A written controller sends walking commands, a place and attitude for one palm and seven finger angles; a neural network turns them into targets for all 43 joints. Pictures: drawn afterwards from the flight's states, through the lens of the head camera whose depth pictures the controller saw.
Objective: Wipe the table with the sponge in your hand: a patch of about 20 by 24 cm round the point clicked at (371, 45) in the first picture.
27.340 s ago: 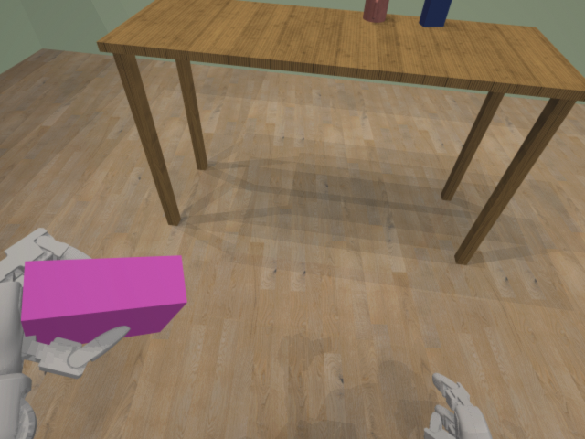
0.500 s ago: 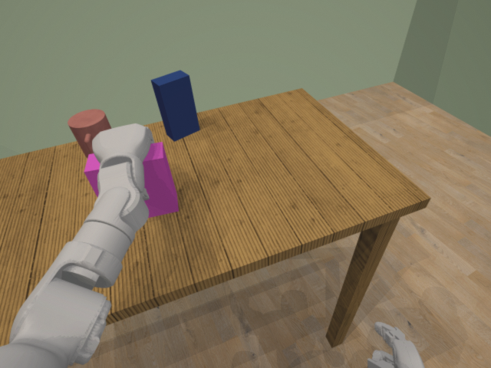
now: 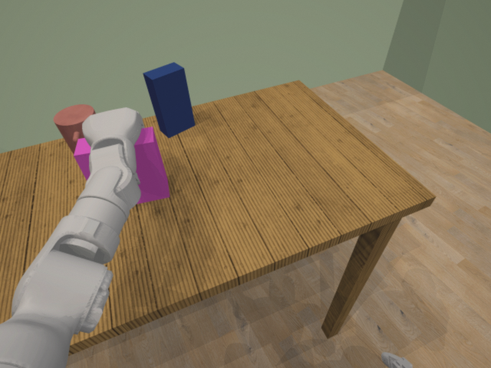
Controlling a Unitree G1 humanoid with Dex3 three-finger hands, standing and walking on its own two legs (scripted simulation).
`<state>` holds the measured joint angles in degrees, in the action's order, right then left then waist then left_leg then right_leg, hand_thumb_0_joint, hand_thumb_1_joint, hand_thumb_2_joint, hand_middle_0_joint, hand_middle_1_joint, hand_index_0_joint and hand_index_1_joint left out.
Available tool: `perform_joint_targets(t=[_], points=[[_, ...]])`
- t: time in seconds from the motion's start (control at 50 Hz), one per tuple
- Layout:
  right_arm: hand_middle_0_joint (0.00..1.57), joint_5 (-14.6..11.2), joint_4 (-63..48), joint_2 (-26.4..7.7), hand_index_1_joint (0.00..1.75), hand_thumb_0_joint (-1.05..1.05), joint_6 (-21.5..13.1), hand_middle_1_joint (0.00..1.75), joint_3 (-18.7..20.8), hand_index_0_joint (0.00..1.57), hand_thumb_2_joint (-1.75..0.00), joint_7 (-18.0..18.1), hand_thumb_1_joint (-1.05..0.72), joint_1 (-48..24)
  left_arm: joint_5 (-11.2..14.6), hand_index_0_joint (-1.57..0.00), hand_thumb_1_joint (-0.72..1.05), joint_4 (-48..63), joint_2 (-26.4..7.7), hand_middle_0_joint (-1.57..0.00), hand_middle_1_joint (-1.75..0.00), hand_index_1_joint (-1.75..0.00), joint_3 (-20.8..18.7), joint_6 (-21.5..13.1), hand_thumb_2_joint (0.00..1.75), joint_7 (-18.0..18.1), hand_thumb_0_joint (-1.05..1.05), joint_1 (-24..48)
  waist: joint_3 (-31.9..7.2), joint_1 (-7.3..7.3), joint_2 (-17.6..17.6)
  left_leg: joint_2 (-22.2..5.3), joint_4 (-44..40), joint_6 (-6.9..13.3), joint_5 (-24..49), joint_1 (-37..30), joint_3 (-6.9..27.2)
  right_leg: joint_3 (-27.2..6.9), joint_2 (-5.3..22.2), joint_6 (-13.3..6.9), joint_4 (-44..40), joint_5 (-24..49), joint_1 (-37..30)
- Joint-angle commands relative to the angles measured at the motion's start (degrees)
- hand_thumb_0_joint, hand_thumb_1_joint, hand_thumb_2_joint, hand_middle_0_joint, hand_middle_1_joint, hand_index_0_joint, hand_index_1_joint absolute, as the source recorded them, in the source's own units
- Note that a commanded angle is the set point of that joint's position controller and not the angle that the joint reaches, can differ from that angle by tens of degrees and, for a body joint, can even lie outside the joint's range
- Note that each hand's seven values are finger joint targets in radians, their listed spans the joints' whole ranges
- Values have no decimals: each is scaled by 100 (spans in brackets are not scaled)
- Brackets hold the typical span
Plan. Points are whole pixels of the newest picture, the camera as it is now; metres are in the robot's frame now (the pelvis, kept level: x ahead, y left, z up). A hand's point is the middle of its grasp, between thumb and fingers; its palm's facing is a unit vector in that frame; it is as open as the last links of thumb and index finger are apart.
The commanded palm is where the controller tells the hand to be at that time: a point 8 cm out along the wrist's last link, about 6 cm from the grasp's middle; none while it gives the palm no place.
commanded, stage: wipe back along the third lane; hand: left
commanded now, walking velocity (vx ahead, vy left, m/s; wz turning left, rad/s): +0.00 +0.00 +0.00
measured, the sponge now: (130, 179) +0.43 +0.24 +0.09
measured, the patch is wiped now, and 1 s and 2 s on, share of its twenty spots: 1.00 1.00 1.00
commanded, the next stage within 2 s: slide back across to the middle lane in 1.64 s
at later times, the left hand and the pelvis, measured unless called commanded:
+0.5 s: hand (126, 164) +0.41 +0.22 +0.15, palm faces +0.10 -0.05 -0.99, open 9.6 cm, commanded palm +0.36 +0.20 +0.17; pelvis +0.02 +0.02 +0.00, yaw +1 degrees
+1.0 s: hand (134, 184) +0.36 +0.19 +0.15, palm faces +0.12 -0.06 -0.99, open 9.6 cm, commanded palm +0.32 +0.18 +0.17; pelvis +0.01 +0.00 +0.00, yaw +0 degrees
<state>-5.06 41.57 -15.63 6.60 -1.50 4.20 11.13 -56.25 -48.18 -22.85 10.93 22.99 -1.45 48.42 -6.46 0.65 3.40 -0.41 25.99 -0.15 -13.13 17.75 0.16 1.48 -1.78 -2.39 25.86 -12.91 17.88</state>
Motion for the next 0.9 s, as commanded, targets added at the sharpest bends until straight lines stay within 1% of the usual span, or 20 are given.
perform_joint_targets(t=[0.0, 0.04, 0.08, 0.1, 0.14, 0.16, 0.2, 0.24, 0.32, 0.34, 0.36, 0.44, 0.48, 0.52, 0.54, 0.6, 0.66, 0.82, 0.84, 0.88], points=[[20, 6, -730, -717, 30, 0, -219, 30, 192, 20, -90, 43, -90, -592, -223, -120, 10, 48, -1217, -120, -160, -160, -112, 52, 130, 145, 0, 2182, -961, 41, -635, 183, -245, 275, 640, -96, -158, -111, 130, -25, -441, 910, -560], [20, 15, -840, -683, 30, 0, -234, 30, 212, 20, -90, 8, -90, -603, -172, -120, 10, 247, -1042, -120, -160, -160, -111, -13, 130, 114, 0, 1926, -1294, -54, -593, 173, -238, 279, 902, -193, -118, -87, 122, -65, -384, 1208, -766], [20, 15, -902, -697, 30, 0, -186, 30, 235, 20, -90, -47, -90, -635, -184, -120, 10, 417, -936, -120, -160, -160, -86, -4, 130, 123, 0, 1500, -1358, -111, -524, 159, -174, 280, 1073, -304, -127, -63, 114, -82, -329, 1407, -818], [20, 11, -976, -672, 30, 0, -169, 30, 244, 20, -90, -79, -90, -686, -156, -120, 10, 642, -722, -120, -160, -160, 22, 2, 130, 132, 0, 1285, -1411, -142, -428, 161, -159, 276, 1198, -373, -116, -38, 100, -105, -301, 1512, -832], [20, -12, -1111, -623, 30, 0, -157, 30, 244, 20, -90, -117, -90, -877, 5, -120, 10, 1052, -438, -120, -160, -160, 77, 50, 130, 155, 0, 950, -1415, -198, -584, 138, -179, 284, 1303, -425, -69, 10, 79, -114, -313, 1568, -853], [20, -19, -1081, -661, 30, 0, -126, 30, 245, 20, -90, -129, -90, -913, 29, -120, 10, 1065, -357, -120, -160, -160, 158, 136, 130, 186, 0, 871, -1213, -160, -658, 116, -180, 282, 1262, -455, -83, 29, 61, -103, -318, 1479, -738], [20, -51, -1101, -645, 30, 0, -103, 30, 238, 20, -90, -176, -90, -1064, 131, -120, 10, 1340, -211, -120, -160, -160, 238, 346, 130, 242, 0, 792, -1147, -186, -613, 126, -191, 275, 1218, -502, -82, 66, 55, -103, -323, 1403, -692], [20, -80, -1205, -603, 30, 0, -90, 30, 217, 20, -90, -211, -90, -1300, 254, -120, 10, 1781, 3, -120, -160, -160, 346, 553, 130, 258, 0, 714, -1320, -239, -557, 121, -189, 266, 1427, -618, -35, 99, 43, -132, -264, 1517, -779], [20, -96, -1201, -608, 30, 0, 17, 30, 180, 20, -90, -316, -90, -1551, 299, -120, 10, 2144, 230, -120, -160, -160, 562, 1082, 130, 216, 0, 351, -1229, -266, -650, 119, -105, 246, 1640, -734, -38, 162, 29, -144, -161, 1801, -804], [20, -119, -1275, -559, 30, 0, 25, 30, 168, 20, -90, -337, -90, -1676, 373, -120, 10, 2331, 471, -120, -160, -160, 705, 1148, 130, 170, 0, 324, -1244, -254, -667, 101, -102, 246, 1777, -770, -9, 197, 25, -157, -122, 1872, -824], [20, -95, -1258, -587, 30, 0, 60, 30, 169, 20, -90, -364, -90, -1675, 362, -120, 10, 2368, 417, -120, -160, -160, 678, 1248, 130, 146, 0, 40, -1299, -303, -673, 101, -53, 248, 1840, -844, -8, 200, 17, -155, -86, 1938, -869], [20, -105, -1369, -542, 30, 0, 186, 30, 88, 20, -90, -399, -90, -1939, 345, -120, 10, 2804, 428, -120, -160, -160, 740, 1496, 130, -19, 0, 82, -1159, -308, -804, 86, -71, 235, 1825, -793, 2, 236, 32, -175, -35, 1976, -919], [20, -98, -1366, -542, 30, 0, 242, 30, 57, 20, -90, -409, -90, -1986, 254, -120, 10, 2894, 210, -120, -160, -160, 644, 1578, 130, -59, 0, -79, -1093, -346, -693, 93, -39, 211, 1809, -817, -20, 207, 46, -177, -4, 1961, -922], [20, -92, -1420, -490, 30, 0, 256, 30, 36, 20, -90, -439, -90, -2034, 229, -120, 10, 3129, 440, -120, -160, -160, 844, 1581, 130, -116, 0, -182, -1078, -332, -724, 103, -2, 203, 1875, -854, -29, 224, 36, -187, 36, 2037, -927], [20, -83, -1471, -494, 30, 0, 266, 30, 26, 20, -90, -454, -90, -2100, 261, -120, 10, 3239, 305, -120, -160, -160, 653, 1569, 130, -128, 0, -419, -1129, -399, -741, 95, 6, 205, 1908, -810, -11, 201, 36, -200, 53, 2116, -1024], [20, -108, -1487, -445, 30, 0, 310, 30, -10, 20, -90, -481, -90, -2211, 207, -120, 10, 3470, 520, -120, -160, -160, 944, 1624, 130, -147, 0, -485, -949, -388, -550, 89, -4, 180, 1837, -825, -20, 214, 32, -212, 82, 1950, -908], [20, -111, -1545, -454, 30, 0, 295, 30, -17, 20, -90, -515, -90, -2289, 259, -120, 10, 3735, 430, -120, -160, -160, 850, 1701, 130, -127, 0, -780, -988, -458, -585, 93, -15, 185, 1727, -801, -2, 203, 20, -222, 97, 1832, -1009], [20, -129, -1537, -443, 30, 0, 259, 30, -36, 20, -90, -483, -90, -2358, 263, -120, 10, 3845, 427, -120, -160, -160, 937, 1874, 130, -178, 0, -774, -805, -431, -653, 134, -69, 212, 1154, -676, -58, 121, 24, -181, -8, 1267, -898], [20, -129, -1577, -461, 30, 0, 248, 30, -39, 20, -90, -489, -90, -2396, 298, -120, 10, 3920, 274, -120, -160, -160, 751, 1862, 130, -180, 0, -919, -852, -475, -669, 126, -84, 218, 1109, -635, -26, 91, 18, -188, -20, 1235, -962], [20, -138, -1553, -459, 30, 0, 233, 30, -55, 20, -90, -459, -90, -2409, 280, -120, 10, 3882, 271, -120, -160, -160, 846, 1862, 130, -209, 0, -787, -781, -414, -803, 135, -69, 228, 1003, -592, -76, 57, 46, -145, -42, 1170, -937]])
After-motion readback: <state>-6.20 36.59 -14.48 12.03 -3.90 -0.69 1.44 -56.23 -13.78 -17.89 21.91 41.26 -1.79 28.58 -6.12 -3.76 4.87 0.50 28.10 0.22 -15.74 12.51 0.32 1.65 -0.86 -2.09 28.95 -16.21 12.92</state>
